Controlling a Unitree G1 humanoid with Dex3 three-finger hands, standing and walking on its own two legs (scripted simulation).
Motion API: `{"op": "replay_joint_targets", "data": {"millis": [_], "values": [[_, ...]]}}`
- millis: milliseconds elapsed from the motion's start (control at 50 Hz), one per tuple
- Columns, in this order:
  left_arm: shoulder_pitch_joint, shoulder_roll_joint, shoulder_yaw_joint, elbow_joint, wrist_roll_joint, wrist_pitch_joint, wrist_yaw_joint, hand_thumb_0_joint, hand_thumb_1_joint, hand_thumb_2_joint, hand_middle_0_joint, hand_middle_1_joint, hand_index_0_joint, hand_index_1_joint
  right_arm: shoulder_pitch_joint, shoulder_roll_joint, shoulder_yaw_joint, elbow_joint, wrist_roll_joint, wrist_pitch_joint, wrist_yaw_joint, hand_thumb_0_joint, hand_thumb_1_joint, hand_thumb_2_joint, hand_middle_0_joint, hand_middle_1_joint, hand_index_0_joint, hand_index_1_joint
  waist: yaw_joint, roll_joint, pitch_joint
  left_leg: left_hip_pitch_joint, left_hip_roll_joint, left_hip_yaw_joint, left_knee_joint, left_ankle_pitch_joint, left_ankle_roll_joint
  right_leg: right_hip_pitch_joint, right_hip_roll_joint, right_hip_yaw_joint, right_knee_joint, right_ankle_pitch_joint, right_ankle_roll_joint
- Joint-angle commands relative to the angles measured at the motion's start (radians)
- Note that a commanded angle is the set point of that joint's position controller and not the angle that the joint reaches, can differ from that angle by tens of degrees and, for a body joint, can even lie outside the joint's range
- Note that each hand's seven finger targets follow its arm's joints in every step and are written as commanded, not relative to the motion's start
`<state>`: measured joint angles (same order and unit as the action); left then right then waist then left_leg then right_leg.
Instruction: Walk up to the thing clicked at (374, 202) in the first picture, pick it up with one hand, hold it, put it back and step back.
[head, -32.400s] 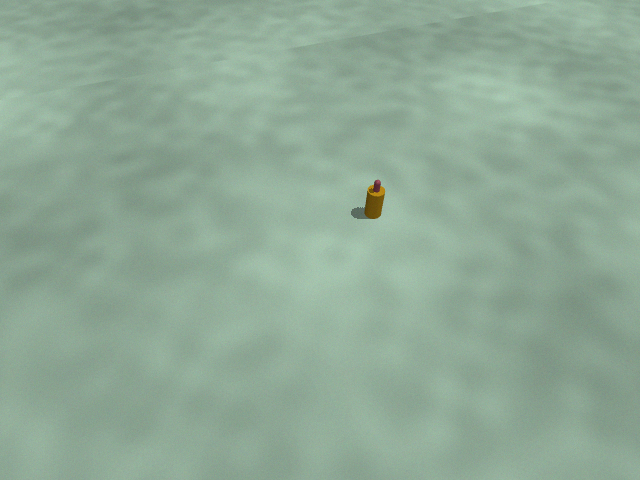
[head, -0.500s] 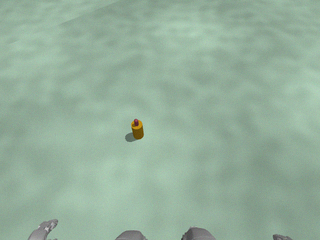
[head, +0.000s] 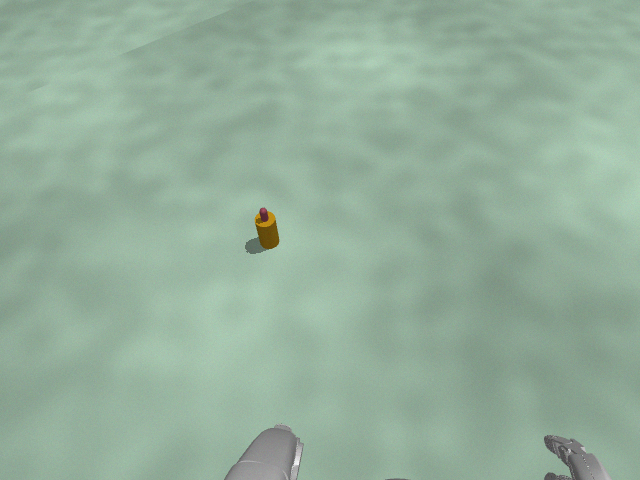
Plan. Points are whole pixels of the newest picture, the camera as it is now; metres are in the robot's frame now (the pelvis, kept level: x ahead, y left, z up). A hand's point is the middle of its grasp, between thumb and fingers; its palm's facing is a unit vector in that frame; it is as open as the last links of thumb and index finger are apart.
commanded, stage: step back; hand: left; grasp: from the side
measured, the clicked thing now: (266, 225) +0.99 +0.26 -0.66
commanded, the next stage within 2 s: stand in 1.06 s
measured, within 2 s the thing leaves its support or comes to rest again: neither
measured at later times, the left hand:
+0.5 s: hand out of the picture -0.03 +0.26 -0.14, palm faces +0.12 -0.92 -0.38, open 7.4 cm
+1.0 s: hand out of the picture +0.05 +0.29 -0.14, palm faces +0.09 -0.93 -0.37, open 7.4 cm
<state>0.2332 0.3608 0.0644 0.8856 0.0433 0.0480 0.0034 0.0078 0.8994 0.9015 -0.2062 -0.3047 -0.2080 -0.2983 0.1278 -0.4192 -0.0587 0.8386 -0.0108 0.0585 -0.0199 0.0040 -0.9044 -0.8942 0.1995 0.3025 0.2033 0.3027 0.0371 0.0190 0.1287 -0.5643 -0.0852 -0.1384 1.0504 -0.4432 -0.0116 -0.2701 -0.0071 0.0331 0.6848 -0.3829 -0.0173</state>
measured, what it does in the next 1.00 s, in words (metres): steps on the spot: left foot, then left foot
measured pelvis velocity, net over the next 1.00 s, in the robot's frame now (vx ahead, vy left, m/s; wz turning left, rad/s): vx -0.01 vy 0.02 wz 0.08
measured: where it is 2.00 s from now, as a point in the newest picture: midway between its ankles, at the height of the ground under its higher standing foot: outside the picture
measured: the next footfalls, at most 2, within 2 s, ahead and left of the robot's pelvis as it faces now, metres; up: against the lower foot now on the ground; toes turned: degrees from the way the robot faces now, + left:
left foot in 0.18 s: -0.02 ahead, +0.13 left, +0.00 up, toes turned +3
left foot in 0.66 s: +0.02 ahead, +0.15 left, +0.00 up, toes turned +6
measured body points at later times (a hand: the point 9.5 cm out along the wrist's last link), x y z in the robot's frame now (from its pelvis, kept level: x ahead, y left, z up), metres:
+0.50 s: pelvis -0.05 -0.01 +0.01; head -0.05 -0.01 +0.46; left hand -0.03 +0.31 -0.11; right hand +0.05 -0.31 -0.12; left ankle -0.06 +0.12 -0.70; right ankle -0.02 -0.12 -0.72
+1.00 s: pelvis -0.01 +0.02 +0.01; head +0.01 +0.03 +0.46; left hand +0.05 +0.34 -0.11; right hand +0.12 -0.26 -0.11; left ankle -0.02 +0.14 -0.72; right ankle -0.02 -0.11 -0.72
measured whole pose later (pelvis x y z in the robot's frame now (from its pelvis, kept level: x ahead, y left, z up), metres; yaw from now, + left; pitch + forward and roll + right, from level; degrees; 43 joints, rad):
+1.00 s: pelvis -0.01 +0.02 +0.01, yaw +5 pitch -2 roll +0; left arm 0.12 0.37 0.03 1.05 0.01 -0.02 0.00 0.01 0.90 0.90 -0.20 -0.30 -0.21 -0.30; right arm 0.08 -0.32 -0.03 1.05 -0.01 -0.02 0.01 0.00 -0.90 -0.89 0.20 0.30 0.20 0.30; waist 0.01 0.00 0.07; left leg -0.21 0.02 0.02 0.53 -0.29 0.00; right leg -0.18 -0.02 0.00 0.52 -0.30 0.01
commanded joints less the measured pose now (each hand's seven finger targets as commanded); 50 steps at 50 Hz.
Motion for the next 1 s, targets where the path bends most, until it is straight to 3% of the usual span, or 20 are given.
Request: {"op": "replay_joint_targets", "data": {"millis": [0,100,160,180,200,220,280,360,380,400,420,440,620,640,660,700,740,800,840,980], "values": [[-0.095,0.275,0.080,-0.124,0.009,-0.062,0.025,0.000,0.900,0.900,-0.200,-0.300,-0.200,-0.300,0.048,-0.169,-0.042,-0.039,-0.004,-0.035,-0.006,0.000,-0.900,-0.900,0.200,0.300,0.200,0.300,-0.018,-0.139,-0.112,0.042,0.002,0.004,0.094,-0.003,-0.011,0.017,-0.204,0.178,-0.223,0.255,-0.169],[-0.022,0.307,0.086,-0.082,0.006,-0.066,0.015,0.000,0.900,0.900,-0.200,-0.300,-0.200,-0.300,0.000,-0.156,-0.045,-0.024,-0.024,-0.056,0.015,0.000,-0.900,-0.900,0.200,0.300,0.200,0.300,0.038,-0.203,-0.103,0.146,0.071,0.110,-0.335,-0.120,-0.003,0.087,-0.251,0.251,-0.281,-0.109,-0.183],[-0.038,0.260,0.053,-0.080,-0.005,-0.051,0.006,0.000,0.900,0.900,-0.200,-0.300,-0.200,-0.300,0.115,-0.150,-0.060,0.057,-0.024,-0.076,0.017,0.000,-0.900,-0.900,0.200,0.300,0.200,0.300,-0.032,-0.120,-0.119,0.493,0.054,0.117,-0.689,0.080,0.042,-0.109,-0.183,0.148,-0.155,-0.078,-0.103],[-0.022,0.205,0.039,-0.077,-0.010,-0.051,0.004,0.000,0.900,0.900,-0.200,-0.300,-0.200,-0.300,0.147,-0.187,-0.073,0.071,-0.036,-0.083,0.014,0.000,-0.900,-0.900,0.200,0.300,0.200,0.300,-0.043,0.025,-0.142,0.593,0.173,-0.107,-0.729,-0.064,0.083,-0.248,-0.122,0.085,-0.029,-0.116,-0.057],[-0.090,0.198,0.038,-0.073,-0.029,-0.055,0.005,0.000,0.900,0.900,-0.200,-0.300,-0.200,-0.300,0.087,-0.278,-0.075,0.051,-0.033,-0.085,0.016,0.000,-0.900,-0.900,0.200,0.300,0.200,0.300,-0.059,0.186,-0.099,0.393,0.387,-0.424,-0.840,-0.393,0.208,-0.280,-0.008,-0.060,0.096,-0.186,0.001],[-0.132,0.273,0.063,-0.058,-0.014,-0.058,0.008,0.000,0.900,0.900,-0.200,-0.300,-0.200,-0.300,0.051,-0.297,-0.084,0.037,-0.029,-0.088,0.022,0.000,-0.900,-0.900,0.200,0.300,0.200,0.300,-0.069,0.120,-0.004,0.197,0.434,-0.460,-0.879,-0.448,0.266,-0.197,-0.042,0.023,0.213,-0.199,-0.001],[-0.051,0.222,0.049,-0.017,-0.030,-0.075,-0.012,0.000,0.900,0.900,-0.200,-0.300,-0.200,-0.300,0.001,-0.204,-0.046,0.039,-0.033,-0.106,0.019,0.000,-0.900,-0.900,0.200,0.300,0.200,0.300,-0.020,0.092,-0.033,0.285,0.304,-0.200,-0.774,-0.119,0.190,-0.138,-0.044,-0.003,0.098,-0.071,-0.004],[0.015,0.198,0.055,0.042,-0.015,-0.093,-0.002,0.000,0.900,0.900,-0.200,-0.300,-0.200,-0.300,-0.015,-0.167,-0.037,0.047,-0.017,-0.076,0.029,0.000,-0.900,-0.900,0.200,0.300,0.200,0.300,0.011,0.104,-0.074,0.149,0.215,-0.037,-0.629,-0.073,0.102,0.189,0.038,-0.080,-0.239,0.061,-0.012],[0.047,0.225,0.064,0.051,-0.006,-0.100,0.005,0.000,0.900,0.900,-0.200,-0.300,-0.200,-0.300,0.010,-0.125,-0.025,0.043,-0.012,-0.073,0.027,0.000,-0.900,-0.900,0.200,0.300,0.200,0.300,0.021,0.009,-0.084,0.076,0.176,-0.002,-0.509,-0.058,0.072,0.266,-0.035,0.063,-0.302,0.013,-0.030],[0.065,0.307,0.077,0.054,-0.001,-0.106,0.009,0.000,0.900,0.900,-0.200,-0.300,-0.200,-0.300,-0.017,-0.099,-0.022,0.030,-0.011,-0.069,0.025,0.000,-0.900,-0.900,0.200,0.300,0.200,0.300,0.038,-0.154,-0.059,-0.037,0.049,0.060,-0.312,-0.123,0.041,0.205,-0.228,0.403,-0.442,-0.289,-0.113],[0.007,0.352,0.087,0.035,0.000,-0.108,0.007,0.000,0.900,0.900,-0.200,-0.300,-0.200,-0.300,-0.008,-0.138,-0.035,0.043,-0.021,-0.064,0.017,0.000,-0.900,-0.900,0.200,0.300,0.200,0.300,0.023,-0.152,0.003,0.004,0.073,0.037,-0.166,-0.134,0.028,0.043,-0.381,0.542,-0.520,-0.476,-0.202],[-0.033,0.339,0.087,0.012,-0.002,-0.113,0.007,0.000,0.900,0.900,-0.200,-0.300,-0.200,-0.300,0.021,-0.166,-0.043,0.056,-0.016,-0.069,0.019,0.000,-0.900,-0.900,0.200,0.300,0.200,0.300,0.008,-0.084,0.019,0.022,0.094,-0.016,-0.136,-0.089,0.026,0.026,-0.389,0.534,-0.510,-0.425,-0.235],[-0.103,0.236,0.033,0.014,-0.018,-0.093,-0.005,0.000,0.900,0.900,-0.200,-0.300,-0.200,-0.300,0.094,-0.118,-0.048,0.121,-0.025,-0.095,0.028,0.000,-0.900,-0.900,0.200,0.300,0.200,0.300,-0.051,-0.106,-0.107,0.432,0.072,0.149,-0.597,0.176,0.018,-0.095,-0.169,0.076,-0.227,0.109,-0.098],[-0.101,0.201,0.019,0.013,-0.021,-0.089,-0.006,0.000,0.900,0.900,-0.200,-0.300,-0.200,-0.300,0.111,-0.136,-0.053,0.125,-0.032,-0.102,0.019,0.000,-0.900,-0.900,0.200,0.300,0.200,0.300,-0.066,-0.050,-0.134,0.482,0.135,0.058,-0.655,0.188,0.030,-0.128,-0.138,0.042,-0.136,0.165,-0.070],[-0.086,0.147,0.006,0.015,-0.040,-0.082,-0.009,0.000,0.900,0.900,-0.200,-0.300,-0.200,-0.300,0.071,-0.189,-0.053,0.111,-0.034,-0.110,0.013,0.000,-0.900,-0.900,0.200,0.300,0.200,0.300,-0.043,0.108,-0.131,0.424,0.308,-0.217,-0.762,0.062,0.091,-0.164,-0.037,-0.009,-0.034,0.054,-0.008],[-0.070,0.217,0.024,0.050,-0.039,-0.074,-0.001,0.000,0.900,0.900,-0.200,-0.300,-0.200,-0.300,-0.009,-0.227,-0.052,0.097,-0.025,-0.109,0.017,0.000,-0.900,-0.900,0.200,0.300,0.200,0.300,-0.023,0.084,-0.107,0.291,0.388,-0.260,-0.766,0.011,0.205,-0.048,-0.025,-0.001,0.047,-0.127,-0.005],[-0.067,0.192,0.020,0.068,-0.038,-0.081,0.002,0.000,0.900,0.900,-0.200,-0.300,-0.200,-0.300,-0.034,-0.195,-0.037,0.103,-0.025,-0.110,0.014,0.000,-0.900,-0.900,0.200,0.300,0.200,0.300,-0.014,0.118,-0.111,0.362,0.338,-0.148,-0.695,0.267,0.169,-0.046,-0.034,-0.006,-0.061,-0.072,-0.013],[-0.020,0.217,0.023,0.113,-0.035,-0.103,0.012,0.000,0.900,0.900,-0.200,-0.300,-0.200,-0.300,-0.076,-0.146,-0.020,0.109,0.000,-0.101,0.013,0.000,-0.900,-0.900,0.200,0.300,0.200,0.300,0.007,0.084,-0.185,0.326,0.243,0.021,-0.546,0.567,0.070,0.172,-0.068,0.040,-0.243,0.348,-0.019],[-0.086,0.260,0.027,0.099,-0.035,-0.105,0.009,0.000,0.900,0.900,-0.200,-0.300,-0.200,-0.300,-0.033,-0.133,-0.021,0.123,0.006,-0.096,0.008,0.000,-0.900,-0.900,0.200,0.300,0.200,0.300,-0.037,0.008,-0.200,0.353,0.182,0.070,-0.552,0.428,0.037,0.153,-0.125,0.102,-0.211,0.426,-0.051],[-0.128,0.222,0.008,0.119,-0.039,-0.095,0.015,0.000,0.900,0.900,-0.200,-0.300,-0.200,-0.300,-0.086,-0.132,-0.021,0.164,0.004,-0.096,0.006,0.000,-0.900,-0.900,0.200,0.300,0.200,0.300,-0.026,-0.033,-0.216,0.431,0.209,0.083,-0.576,0.568,0.063,0.164,-0.106,0.056,-0.215,0.518,-0.027]]}}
